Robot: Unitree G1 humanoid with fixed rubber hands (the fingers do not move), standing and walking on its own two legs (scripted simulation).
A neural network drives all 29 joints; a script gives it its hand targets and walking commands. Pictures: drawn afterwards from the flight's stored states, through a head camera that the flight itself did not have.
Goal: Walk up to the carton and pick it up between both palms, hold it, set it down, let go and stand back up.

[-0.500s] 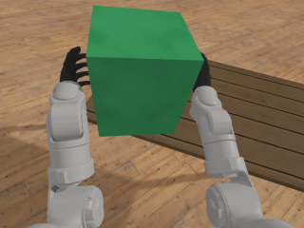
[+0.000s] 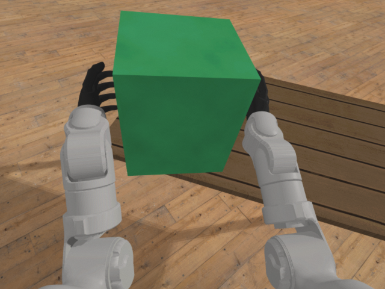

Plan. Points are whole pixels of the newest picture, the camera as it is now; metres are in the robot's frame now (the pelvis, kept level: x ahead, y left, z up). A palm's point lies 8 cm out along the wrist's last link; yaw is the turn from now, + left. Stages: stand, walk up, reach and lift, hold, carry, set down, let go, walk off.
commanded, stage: hold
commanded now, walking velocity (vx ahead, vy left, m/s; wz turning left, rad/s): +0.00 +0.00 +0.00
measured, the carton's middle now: (177, 99) +0.43 +0.00 +0.17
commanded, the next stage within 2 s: none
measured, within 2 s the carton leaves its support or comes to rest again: neither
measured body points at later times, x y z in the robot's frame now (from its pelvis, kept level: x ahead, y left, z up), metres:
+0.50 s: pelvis -0.01 +0.00 +0.00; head -0.01 +0.02 +0.45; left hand +0.37 +0.15 +0.20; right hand +0.38 -0.15 +0.19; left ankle +0.00 +0.12 -0.75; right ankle +0.06 -0.10 -0.75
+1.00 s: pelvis +0.00 +0.00 +0.00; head +0.00 +0.02 +0.45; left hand +0.37 +0.15 +0.20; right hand +0.38 -0.15 +0.19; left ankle +0.00 +0.12 -0.75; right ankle +0.06 -0.10 -0.75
